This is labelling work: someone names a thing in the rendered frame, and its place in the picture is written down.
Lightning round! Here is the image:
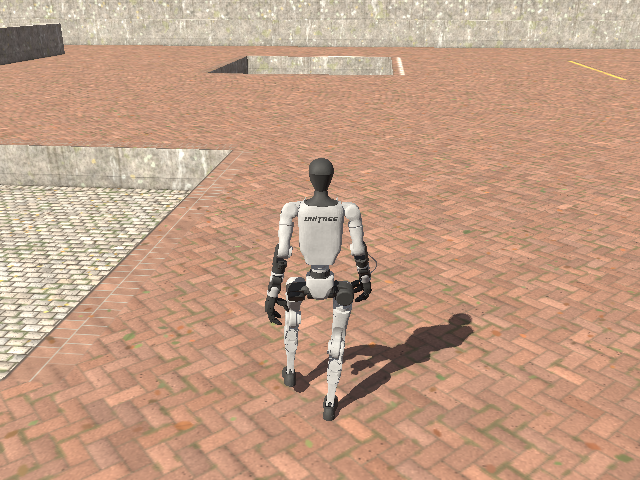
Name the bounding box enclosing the right robot foot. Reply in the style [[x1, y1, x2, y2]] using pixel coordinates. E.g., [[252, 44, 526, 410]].
[[323, 395, 338, 421]]

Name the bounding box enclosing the left robot forearm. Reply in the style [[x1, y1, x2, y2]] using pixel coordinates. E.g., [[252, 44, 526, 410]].
[[267, 244, 287, 298]]

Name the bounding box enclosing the robot left upper arm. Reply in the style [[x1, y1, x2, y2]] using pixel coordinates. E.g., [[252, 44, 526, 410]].
[[277, 201, 300, 259]]

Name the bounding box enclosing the robot right hand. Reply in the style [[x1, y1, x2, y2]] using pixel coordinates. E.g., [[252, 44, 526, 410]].
[[351, 278, 372, 302]]

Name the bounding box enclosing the right robot forearm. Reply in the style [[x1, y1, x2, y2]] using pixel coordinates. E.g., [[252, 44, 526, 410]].
[[354, 241, 371, 283]]

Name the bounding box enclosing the robot torso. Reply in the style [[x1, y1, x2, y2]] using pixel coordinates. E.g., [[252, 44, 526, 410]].
[[297, 197, 344, 300]]

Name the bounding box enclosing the robot left hand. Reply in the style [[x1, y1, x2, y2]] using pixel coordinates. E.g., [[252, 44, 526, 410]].
[[265, 295, 289, 325]]

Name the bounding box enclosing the robot right upper arm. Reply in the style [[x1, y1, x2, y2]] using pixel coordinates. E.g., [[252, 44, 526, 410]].
[[342, 202, 365, 256]]

